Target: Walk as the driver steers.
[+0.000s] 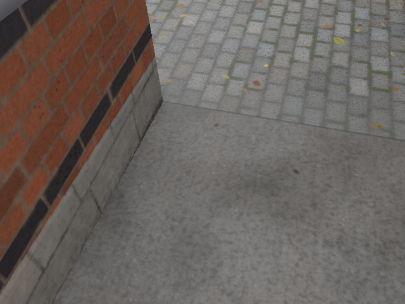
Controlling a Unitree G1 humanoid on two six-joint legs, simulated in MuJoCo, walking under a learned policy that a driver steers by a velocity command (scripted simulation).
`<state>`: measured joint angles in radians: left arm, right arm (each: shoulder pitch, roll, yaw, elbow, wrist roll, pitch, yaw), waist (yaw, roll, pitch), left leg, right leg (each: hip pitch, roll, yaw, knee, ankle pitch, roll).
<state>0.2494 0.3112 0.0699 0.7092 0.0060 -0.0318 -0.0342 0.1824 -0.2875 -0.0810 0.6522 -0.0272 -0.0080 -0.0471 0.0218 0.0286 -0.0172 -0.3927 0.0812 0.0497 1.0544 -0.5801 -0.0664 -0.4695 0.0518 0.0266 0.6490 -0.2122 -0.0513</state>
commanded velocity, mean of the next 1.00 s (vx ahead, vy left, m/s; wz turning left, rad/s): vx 0.01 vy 0.00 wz -0.61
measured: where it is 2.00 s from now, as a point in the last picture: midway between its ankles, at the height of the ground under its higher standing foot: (226, 218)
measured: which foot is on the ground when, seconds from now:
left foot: up 0.00-0.38, down 0.40-0.96, up 0.98-1.00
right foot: down 0.00-0.40, up 0.42-0.82, down 0.84-1.00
